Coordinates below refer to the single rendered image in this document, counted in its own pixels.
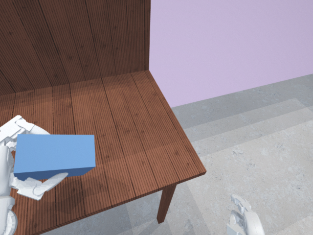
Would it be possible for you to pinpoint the table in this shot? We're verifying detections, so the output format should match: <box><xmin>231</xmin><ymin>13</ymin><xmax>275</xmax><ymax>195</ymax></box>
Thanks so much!
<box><xmin>0</xmin><ymin>0</ymin><xmax>207</xmax><ymax>235</ymax></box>

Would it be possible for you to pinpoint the robot right hand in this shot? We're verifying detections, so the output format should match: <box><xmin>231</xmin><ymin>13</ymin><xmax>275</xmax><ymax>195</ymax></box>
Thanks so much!
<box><xmin>226</xmin><ymin>193</ymin><xmax>265</xmax><ymax>235</ymax></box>

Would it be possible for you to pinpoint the robot left hand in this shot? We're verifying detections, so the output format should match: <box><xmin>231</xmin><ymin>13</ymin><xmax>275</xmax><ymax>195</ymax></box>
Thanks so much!
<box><xmin>0</xmin><ymin>115</ymin><xmax>68</xmax><ymax>201</ymax></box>

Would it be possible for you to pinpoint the sponge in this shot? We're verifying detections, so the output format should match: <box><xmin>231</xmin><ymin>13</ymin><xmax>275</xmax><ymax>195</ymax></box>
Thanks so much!
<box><xmin>14</xmin><ymin>134</ymin><xmax>96</xmax><ymax>181</ymax></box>

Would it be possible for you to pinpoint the left robot forearm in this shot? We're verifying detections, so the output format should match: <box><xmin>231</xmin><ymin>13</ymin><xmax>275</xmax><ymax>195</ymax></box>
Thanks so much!
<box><xmin>0</xmin><ymin>196</ymin><xmax>18</xmax><ymax>235</ymax></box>

